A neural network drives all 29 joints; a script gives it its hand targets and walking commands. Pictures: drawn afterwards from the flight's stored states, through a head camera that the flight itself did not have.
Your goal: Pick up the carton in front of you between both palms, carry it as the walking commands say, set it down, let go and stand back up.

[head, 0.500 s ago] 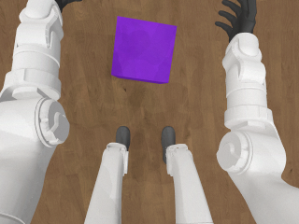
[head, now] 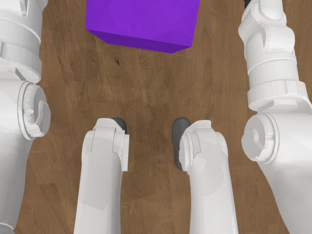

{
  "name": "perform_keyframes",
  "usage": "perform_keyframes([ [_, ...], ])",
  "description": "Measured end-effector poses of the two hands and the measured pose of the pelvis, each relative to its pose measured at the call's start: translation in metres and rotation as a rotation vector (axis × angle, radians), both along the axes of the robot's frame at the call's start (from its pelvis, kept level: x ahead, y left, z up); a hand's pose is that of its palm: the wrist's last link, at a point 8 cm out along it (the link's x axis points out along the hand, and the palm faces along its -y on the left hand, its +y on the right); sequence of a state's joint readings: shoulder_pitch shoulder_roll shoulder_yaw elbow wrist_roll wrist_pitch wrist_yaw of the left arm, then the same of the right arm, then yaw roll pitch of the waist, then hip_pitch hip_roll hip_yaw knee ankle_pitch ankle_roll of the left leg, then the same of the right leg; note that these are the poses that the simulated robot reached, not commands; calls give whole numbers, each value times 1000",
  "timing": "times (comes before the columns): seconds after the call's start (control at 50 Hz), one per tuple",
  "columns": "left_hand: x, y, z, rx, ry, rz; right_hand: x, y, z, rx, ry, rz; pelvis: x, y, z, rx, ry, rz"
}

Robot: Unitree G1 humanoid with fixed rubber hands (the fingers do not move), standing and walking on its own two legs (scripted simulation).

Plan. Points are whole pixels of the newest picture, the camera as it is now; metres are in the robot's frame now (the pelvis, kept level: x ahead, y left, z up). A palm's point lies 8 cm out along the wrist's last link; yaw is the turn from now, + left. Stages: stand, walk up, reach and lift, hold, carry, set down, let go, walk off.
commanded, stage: reach and lift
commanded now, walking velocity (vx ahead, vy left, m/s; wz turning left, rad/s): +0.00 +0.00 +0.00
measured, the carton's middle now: (144, 1) +0.57 +0.05 -0.32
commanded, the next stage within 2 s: none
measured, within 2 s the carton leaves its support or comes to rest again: leaves its support in 1.16 s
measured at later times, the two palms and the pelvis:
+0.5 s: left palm out of the picture +0.57 +0.22 -0.25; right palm (229, 5) +0.56 -0.14 -0.25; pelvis +0.00 +0.00 -0.08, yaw +0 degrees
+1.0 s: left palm out of the picture +0.57 +0.20 -0.24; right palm (219, 5) +0.56 -0.11 -0.25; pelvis -0.01 +0.00 -0.08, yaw +0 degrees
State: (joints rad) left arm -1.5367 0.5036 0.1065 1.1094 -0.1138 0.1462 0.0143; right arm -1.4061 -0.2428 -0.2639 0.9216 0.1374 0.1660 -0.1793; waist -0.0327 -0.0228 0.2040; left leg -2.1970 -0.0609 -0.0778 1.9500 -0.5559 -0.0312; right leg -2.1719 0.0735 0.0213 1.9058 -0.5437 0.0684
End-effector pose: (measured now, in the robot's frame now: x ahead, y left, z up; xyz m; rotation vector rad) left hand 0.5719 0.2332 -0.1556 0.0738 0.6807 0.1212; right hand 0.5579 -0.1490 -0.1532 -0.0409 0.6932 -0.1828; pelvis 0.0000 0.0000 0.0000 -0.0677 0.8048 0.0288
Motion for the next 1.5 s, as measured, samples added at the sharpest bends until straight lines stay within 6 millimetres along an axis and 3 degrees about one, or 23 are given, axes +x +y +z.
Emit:
perform_keyframes([
  [0.16, 0, -6, -51, -11, 38, -18, 0, 5, -51, 14, 35, 10, -14, 3, -43, -2, -93, -1],
  [0.26, -3, -10, -82, -7, 67, -27, -3, 6, -81, 21, 53, 16, -12, 5, -56, 3, -153, -5],
  [0.36, 1, -13, -97, -9, 52, -22, -1, 4, -98, 12, 50, 24, -6, 6, -67, 6, -184, -7],
  [0.5, 2, -17, -95, -8, 16, -16, 7, 10, -97, 19, 13, 41, -1, 4, -77, 15, -194, -9],
  [0.68, -4, -24, -87, -24, 34, -23, 0, 15, -90, 30, 29, 49, -8, 0, -74, 17, -195, -7],
  [0.8, -3, -38, -89, -37, 35, -47, 0, 38, -91, 60, 23, 82, -13, 0, -70, 19, -218, -7],
  [1.12, -7, -40, -89, -70, 55, -65, 4, 35, -89, 73, 45, 44, -1, 4, -79, 21, -196, -9],
  [1.22, -16, -42, -67, -39, 40, -12, -1, 40, -64, 58, 24, 7, 2, 3, -72, 23, -171, -1],
  [1.4, -42, -39, 40, -70, -4, 39, -24, 44, 37, 80, -21, 16, -6, -5, -31, 25, -101, 20],
  [1.5, -61, -41, 82, -58, 24, 37, -42, 42, 78, 71, 7, 23, -15, -7, -1, 26, -74, 25],
])
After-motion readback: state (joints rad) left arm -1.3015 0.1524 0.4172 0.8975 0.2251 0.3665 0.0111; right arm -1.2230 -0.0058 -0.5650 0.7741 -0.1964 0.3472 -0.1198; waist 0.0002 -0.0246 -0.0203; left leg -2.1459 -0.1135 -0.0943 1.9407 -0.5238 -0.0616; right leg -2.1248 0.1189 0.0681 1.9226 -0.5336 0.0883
